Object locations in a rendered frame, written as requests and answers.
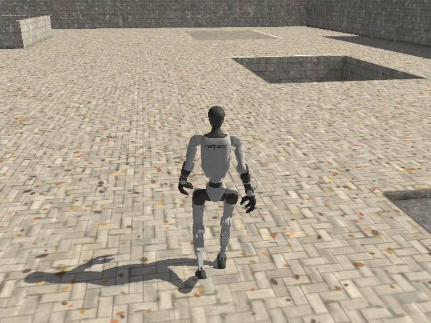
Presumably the right robot hand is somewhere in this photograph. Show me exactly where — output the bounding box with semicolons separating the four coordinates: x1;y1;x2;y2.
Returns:
240;195;256;213

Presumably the robot left thigh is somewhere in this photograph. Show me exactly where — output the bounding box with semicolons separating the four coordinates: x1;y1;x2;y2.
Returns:
192;188;206;236

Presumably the robot left upper arm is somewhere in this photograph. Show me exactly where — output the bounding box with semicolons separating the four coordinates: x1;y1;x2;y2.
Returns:
184;135;202;171

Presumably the robot right upper arm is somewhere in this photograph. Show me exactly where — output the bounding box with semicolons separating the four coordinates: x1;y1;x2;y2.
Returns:
230;135;247;174

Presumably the robot thigh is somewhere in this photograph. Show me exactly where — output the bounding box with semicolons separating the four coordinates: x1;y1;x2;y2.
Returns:
220;187;238;229
192;188;206;236

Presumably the robot right thigh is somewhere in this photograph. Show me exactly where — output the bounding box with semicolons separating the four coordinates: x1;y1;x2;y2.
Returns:
220;187;238;229

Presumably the robot right forearm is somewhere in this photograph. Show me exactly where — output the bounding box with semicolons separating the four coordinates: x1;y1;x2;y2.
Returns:
240;164;255;196

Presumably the left robot hand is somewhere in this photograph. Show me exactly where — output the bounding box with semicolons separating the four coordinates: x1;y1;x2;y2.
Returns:
178;182;193;195

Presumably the robot left forearm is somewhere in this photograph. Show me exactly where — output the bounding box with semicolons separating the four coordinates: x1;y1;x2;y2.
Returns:
179;161;191;184

